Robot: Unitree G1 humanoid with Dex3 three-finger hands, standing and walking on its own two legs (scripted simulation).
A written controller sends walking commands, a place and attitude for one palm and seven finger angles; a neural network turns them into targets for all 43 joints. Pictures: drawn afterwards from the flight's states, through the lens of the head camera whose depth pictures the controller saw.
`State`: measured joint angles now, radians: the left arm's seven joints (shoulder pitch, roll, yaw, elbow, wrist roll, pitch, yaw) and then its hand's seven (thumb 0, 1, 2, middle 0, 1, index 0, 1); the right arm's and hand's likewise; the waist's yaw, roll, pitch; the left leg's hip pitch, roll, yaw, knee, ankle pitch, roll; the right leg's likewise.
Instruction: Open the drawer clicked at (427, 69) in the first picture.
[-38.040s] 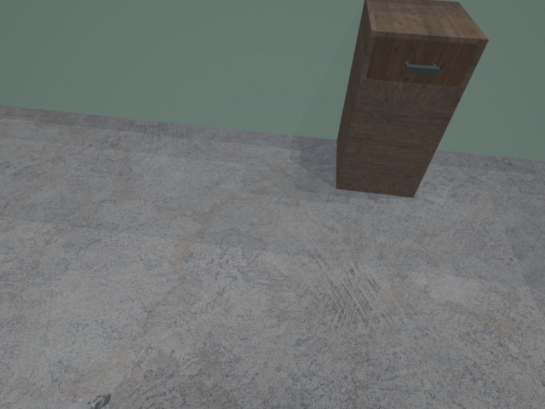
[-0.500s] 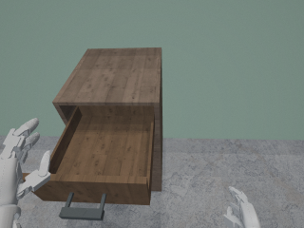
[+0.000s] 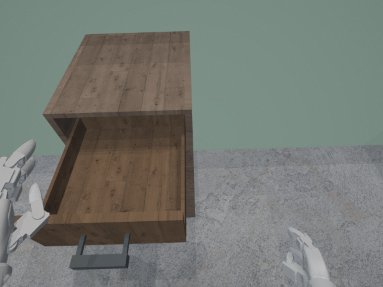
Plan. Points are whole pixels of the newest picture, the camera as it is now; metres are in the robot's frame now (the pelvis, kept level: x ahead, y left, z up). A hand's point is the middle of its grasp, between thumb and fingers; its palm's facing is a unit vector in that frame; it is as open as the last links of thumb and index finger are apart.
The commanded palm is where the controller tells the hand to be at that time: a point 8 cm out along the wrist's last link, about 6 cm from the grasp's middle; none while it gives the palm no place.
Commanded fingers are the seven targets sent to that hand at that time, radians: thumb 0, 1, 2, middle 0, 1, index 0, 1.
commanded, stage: step back with the hand held close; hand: left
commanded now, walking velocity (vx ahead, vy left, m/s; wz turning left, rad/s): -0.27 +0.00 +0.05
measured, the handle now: (102, 250) +0.20 +0.22 -0.07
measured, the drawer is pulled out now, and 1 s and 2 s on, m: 0.30 0.30 0.30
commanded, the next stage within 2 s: stop stepping back and stand still in 1.06 s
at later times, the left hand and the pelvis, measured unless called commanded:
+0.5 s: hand (25, 264) +0.13 +0.23 +0.15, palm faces +0.37 -0.81 -0.45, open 7.4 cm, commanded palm +0.07 +0.28 +0.17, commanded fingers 0.00 0.90 0.90 -0.20 -0.30 -0.20 -0.30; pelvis -0.06 +0.00 -0.01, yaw +0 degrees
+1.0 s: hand out of the picture +0.02 +0.19 +0.16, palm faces +0.29 -0.82 -0.50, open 7.4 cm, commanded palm -0.04 +0.25 +0.17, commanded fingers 0.00 0.90 0.90 -0.20 -0.30 -0.20 -0.30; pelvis -0.17 -0.03 -0.01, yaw +0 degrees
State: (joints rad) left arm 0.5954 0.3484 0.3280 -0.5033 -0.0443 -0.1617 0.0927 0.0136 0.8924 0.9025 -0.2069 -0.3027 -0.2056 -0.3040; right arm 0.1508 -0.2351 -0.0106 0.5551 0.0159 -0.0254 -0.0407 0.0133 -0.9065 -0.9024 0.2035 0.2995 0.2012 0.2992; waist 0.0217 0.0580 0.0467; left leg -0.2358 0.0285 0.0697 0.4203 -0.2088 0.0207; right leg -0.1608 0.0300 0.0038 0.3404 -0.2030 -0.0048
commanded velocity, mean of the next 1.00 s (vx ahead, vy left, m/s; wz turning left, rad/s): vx -0.33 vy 0.00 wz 0.05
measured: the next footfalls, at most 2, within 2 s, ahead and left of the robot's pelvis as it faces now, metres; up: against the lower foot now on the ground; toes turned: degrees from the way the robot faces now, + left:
left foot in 0.64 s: -0.06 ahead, +0.13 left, +0.00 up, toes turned +1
right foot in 0.80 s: -0.07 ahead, -0.10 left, +0.00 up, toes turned -4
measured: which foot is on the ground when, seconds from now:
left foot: down 0.00-0.44, up 0.46-0.62, down 0.64-0.92, up 0.94-1.00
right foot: down 0.00-0.72, up 0.74-0.78, down 0.80-1.00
